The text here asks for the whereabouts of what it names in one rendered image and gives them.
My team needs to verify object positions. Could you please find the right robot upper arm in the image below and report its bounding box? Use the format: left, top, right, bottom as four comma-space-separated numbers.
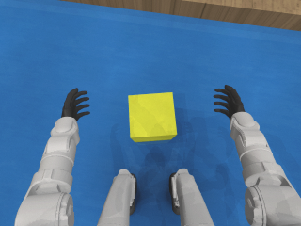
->
245, 185, 301, 226

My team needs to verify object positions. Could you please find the left robot thigh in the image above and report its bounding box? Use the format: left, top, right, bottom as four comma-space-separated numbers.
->
97, 174, 135, 226

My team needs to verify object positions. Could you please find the carton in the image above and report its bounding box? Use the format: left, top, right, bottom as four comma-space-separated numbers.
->
128, 92, 178, 142

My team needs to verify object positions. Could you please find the left robot foot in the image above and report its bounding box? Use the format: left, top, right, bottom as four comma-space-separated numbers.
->
129, 173, 137, 215

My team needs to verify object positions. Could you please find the left robot forearm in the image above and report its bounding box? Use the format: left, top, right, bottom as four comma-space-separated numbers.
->
14, 117, 80, 226

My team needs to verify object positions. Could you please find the right robot forearm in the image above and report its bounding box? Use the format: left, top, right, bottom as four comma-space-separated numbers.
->
230, 112, 301, 201

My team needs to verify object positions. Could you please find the right robot hand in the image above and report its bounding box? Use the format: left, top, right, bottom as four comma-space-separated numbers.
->
213, 85, 245, 120

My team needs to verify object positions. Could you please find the left robot upper arm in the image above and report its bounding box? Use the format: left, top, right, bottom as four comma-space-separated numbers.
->
16, 192, 74, 226

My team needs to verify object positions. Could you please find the left robot hand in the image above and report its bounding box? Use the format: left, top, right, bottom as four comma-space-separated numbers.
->
61, 88, 90, 121

